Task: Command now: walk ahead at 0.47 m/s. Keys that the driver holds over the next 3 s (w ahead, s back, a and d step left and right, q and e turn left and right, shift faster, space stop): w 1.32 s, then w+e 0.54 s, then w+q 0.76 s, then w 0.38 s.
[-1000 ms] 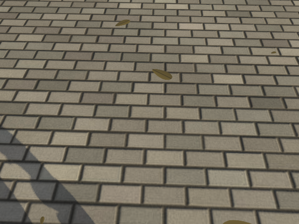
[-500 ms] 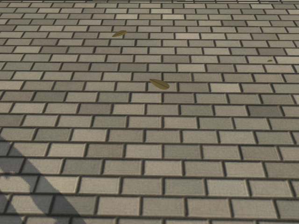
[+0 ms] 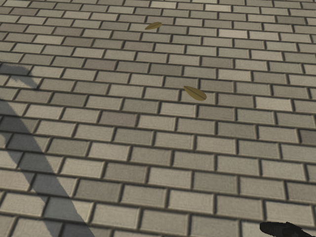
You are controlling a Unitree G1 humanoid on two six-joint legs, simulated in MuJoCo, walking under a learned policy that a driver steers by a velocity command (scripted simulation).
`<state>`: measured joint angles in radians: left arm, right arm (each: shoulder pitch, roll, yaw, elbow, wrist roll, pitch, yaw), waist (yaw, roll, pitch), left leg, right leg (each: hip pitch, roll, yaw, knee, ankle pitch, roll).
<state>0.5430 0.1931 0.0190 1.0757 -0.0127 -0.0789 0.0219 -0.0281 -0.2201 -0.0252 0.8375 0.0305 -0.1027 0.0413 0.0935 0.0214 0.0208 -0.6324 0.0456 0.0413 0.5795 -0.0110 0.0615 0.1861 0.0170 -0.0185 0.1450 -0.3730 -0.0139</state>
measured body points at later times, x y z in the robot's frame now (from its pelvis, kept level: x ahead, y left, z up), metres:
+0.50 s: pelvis +0.29 +0.02 +0.02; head +0.31 +0.02 +0.47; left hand +0.48 +0.26 -0.09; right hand +0.25 -0.24 -0.13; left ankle +0.19 +0.12 -0.73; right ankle +0.49 -0.13 -0.68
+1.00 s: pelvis +0.58 -0.03 +0.02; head +0.59 -0.03 +0.47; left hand +0.56 +0.24 -0.12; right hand +0.75 -0.28 -0.09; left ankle +0.77 +0.15 -0.67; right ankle +0.51 -0.12 -0.73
